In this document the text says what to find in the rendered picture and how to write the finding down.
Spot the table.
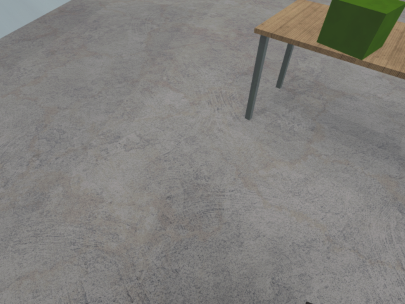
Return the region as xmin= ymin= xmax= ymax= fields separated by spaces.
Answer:
xmin=245 ymin=0 xmax=405 ymax=120

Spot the carton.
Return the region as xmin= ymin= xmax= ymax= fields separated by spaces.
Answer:
xmin=317 ymin=0 xmax=405 ymax=60

